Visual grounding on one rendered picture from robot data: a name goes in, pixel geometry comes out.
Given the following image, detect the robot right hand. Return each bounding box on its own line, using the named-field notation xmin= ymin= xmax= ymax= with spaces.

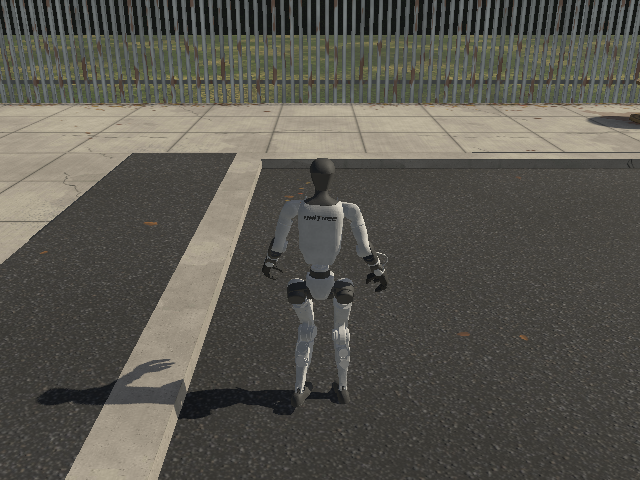
xmin=366 ymin=268 xmax=389 ymax=292

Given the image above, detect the robot left forearm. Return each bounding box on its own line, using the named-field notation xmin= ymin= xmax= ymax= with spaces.
xmin=264 ymin=237 xmax=282 ymax=267

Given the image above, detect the robot torso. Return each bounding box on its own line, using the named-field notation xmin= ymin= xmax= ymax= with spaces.
xmin=298 ymin=196 xmax=344 ymax=300

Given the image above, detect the robot left hand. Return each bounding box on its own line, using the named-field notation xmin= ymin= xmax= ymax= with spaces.
xmin=262 ymin=262 xmax=285 ymax=280

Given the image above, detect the left robot upper arm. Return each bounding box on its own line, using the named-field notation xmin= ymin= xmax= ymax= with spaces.
xmin=271 ymin=200 xmax=301 ymax=253

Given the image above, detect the robot right forearm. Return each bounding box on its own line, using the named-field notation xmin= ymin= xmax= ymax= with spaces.
xmin=363 ymin=241 xmax=385 ymax=276

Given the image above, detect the humanoid robot head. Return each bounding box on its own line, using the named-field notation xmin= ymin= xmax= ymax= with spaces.
xmin=304 ymin=158 xmax=339 ymax=206

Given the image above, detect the right robot upper arm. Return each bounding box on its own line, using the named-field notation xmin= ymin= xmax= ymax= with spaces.
xmin=342 ymin=202 xmax=372 ymax=258

